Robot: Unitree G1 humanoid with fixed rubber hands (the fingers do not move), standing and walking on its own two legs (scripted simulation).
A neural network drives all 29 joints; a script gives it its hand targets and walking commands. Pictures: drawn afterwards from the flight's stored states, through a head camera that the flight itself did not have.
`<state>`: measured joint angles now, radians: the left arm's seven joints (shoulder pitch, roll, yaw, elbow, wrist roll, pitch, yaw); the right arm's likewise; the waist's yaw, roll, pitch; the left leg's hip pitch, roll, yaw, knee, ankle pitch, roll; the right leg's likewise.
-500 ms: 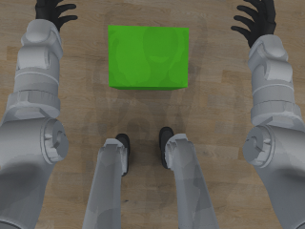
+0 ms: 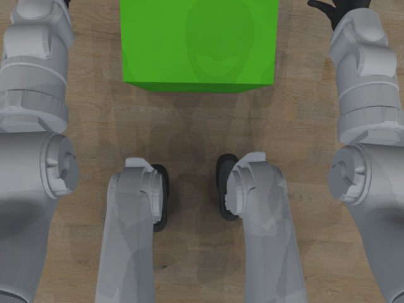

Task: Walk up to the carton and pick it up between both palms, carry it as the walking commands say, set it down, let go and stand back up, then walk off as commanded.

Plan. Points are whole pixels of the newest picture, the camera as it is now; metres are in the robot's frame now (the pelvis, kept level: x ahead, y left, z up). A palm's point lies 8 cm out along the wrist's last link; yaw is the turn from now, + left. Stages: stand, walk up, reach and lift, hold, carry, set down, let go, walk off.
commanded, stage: reach and lift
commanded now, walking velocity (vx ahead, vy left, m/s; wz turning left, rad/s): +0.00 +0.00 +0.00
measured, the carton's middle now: (197, 45) +0.53 -0.03 -0.31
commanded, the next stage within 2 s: none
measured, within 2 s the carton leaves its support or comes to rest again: neither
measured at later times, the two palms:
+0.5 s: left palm (93, 25) +0.56 +0.17 -0.25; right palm (304, 35) +0.53 -0.24 -0.25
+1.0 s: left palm (99, 23) +0.56 +0.16 -0.24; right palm (298, 34) +0.53 -0.22 -0.24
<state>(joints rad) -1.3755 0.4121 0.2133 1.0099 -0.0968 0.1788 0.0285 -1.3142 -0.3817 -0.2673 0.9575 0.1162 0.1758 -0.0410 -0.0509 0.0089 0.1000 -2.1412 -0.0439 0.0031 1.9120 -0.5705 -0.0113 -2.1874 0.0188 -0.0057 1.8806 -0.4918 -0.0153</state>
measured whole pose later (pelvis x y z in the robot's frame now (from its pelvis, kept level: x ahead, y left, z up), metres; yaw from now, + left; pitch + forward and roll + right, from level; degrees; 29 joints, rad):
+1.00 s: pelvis -0.01 +0.00 -0.08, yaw +0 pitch +35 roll +0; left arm -1.52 0.41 0.07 1.14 -0.21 0.10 0.09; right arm -1.49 -0.39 -0.16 1.14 0.22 0.08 -0.09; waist -0.05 0.01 0.40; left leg -2.21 -0.05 0.01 2.22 -0.62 -0.01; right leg -2.26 0.01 -0.02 2.18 -0.53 -0.02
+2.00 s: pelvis -0.01 +0.01 -0.09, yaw +0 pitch +37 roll +0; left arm -1.46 0.31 0.19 0.97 -0.11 0.22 0.11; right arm -1.42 -0.32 -0.26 0.94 0.10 0.23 -0.06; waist -0.05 0.03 0.33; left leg -2.27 -0.07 0.01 2.24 -0.62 0.00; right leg -2.31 -0.01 -0.01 2.20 -0.55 -0.01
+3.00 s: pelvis +0.00 +0.00 -0.01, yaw +0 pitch +45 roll +1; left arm -1.25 0.18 0.38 0.75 0.07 0.38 0.02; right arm -1.21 -0.17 -0.43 0.68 -0.09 0.41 -0.01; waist -0.04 0.03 0.00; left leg -2.15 -0.06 0.00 1.93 -0.57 -0.01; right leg -2.19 0.01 0.00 1.90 -0.50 -0.01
